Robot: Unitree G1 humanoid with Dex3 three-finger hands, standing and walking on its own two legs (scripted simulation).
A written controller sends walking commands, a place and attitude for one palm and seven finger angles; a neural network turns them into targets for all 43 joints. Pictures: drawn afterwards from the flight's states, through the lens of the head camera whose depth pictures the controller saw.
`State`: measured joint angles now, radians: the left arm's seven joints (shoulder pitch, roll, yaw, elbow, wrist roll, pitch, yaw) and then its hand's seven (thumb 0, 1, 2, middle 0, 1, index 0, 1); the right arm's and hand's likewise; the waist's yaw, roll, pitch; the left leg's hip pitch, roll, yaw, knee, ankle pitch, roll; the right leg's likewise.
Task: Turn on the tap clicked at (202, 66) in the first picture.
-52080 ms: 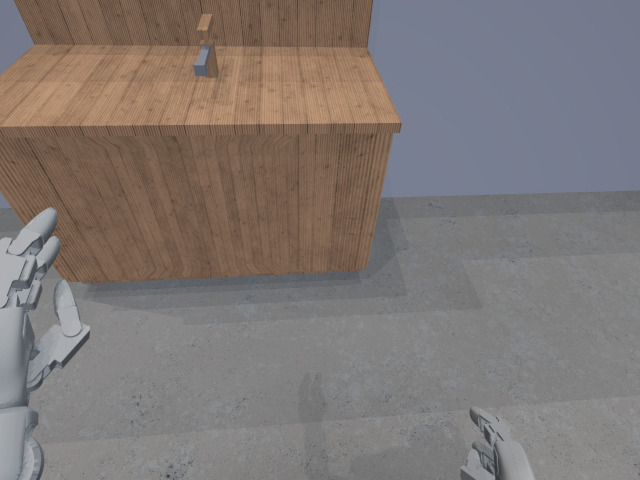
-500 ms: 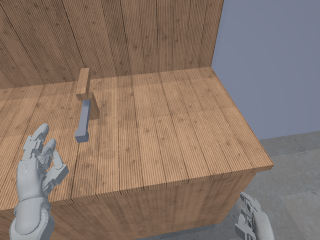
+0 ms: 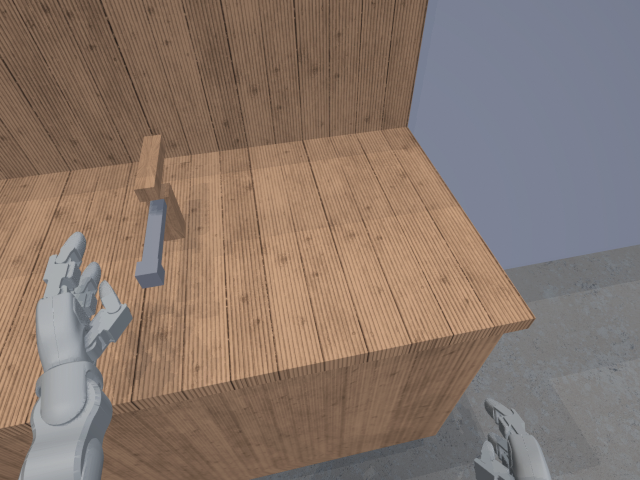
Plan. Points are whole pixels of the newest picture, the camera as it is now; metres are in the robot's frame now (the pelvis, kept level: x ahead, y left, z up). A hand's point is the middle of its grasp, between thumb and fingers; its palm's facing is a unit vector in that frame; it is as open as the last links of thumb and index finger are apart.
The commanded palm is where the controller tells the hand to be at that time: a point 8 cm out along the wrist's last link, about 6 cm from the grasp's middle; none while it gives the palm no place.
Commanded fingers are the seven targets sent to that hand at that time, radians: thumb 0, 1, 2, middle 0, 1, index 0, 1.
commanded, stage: reach beside the lever's end, fingers flat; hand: left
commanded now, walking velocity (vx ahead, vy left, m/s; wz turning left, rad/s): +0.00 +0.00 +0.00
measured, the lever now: (150, 273) +0.35 +0.27 +0.07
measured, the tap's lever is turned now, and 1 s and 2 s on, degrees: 0 0 12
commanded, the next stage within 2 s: push the lever round in 0.92 s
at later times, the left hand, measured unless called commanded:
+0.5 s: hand (121, 288) +0.32 +0.29 +0.08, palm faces +0.50 -0.86 -0.10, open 7.8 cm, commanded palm +0.27 +0.33 +0.07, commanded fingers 0.00 0.90 0.90 -0.15 -0.15 -0.15 -0.15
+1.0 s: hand (115, 290) +0.31 +0.30 +0.07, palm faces +0.49 -0.87 -0.08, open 7.8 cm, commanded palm +0.27 +0.33 +0.06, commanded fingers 0.00 0.90 0.90 -0.15 -0.15 -0.15 -0.15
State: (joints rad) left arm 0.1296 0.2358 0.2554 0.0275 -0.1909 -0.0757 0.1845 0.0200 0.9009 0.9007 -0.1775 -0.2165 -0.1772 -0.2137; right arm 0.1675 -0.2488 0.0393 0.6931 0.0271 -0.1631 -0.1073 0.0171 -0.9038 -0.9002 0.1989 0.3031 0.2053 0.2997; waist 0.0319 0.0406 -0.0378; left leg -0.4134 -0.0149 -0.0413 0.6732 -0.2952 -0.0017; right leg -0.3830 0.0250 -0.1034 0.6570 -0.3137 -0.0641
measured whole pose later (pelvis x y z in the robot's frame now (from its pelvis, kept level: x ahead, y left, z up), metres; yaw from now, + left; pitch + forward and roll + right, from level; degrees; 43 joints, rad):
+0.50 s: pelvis +0.00 +0.00 +0.00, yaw -1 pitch +5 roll -1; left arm -0.08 0.30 0.38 0.36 -0.19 -0.18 0.12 0.02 0.90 0.90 -0.16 -0.16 -0.16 -0.16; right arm 0.20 -0.26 0.02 0.71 0.03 -0.13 -0.11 0.02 -0.90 -0.90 0.20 0.30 0.21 0.30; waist 0.00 0.03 -0.05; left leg -0.50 0.00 -0.04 0.72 -0.31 0.00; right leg -0.47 0.03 -0.10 0.69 -0.32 -0.07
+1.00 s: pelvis +0.00 +0.02 -0.01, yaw -1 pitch +6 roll -1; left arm -0.05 0.28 0.35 0.33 -0.18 -0.25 0.13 0.02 0.90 0.90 -0.16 -0.16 -0.16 -0.15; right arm 0.20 -0.25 0.01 0.69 0.02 -0.12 -0.09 0.02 -0.90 -0.90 0.20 0.30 0.20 0.30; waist 0.01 0.03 -0.07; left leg -0.53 -0.02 -0.03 0.75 -0.33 0.02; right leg -0.48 0.02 -0.09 0.70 -0.33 -0.04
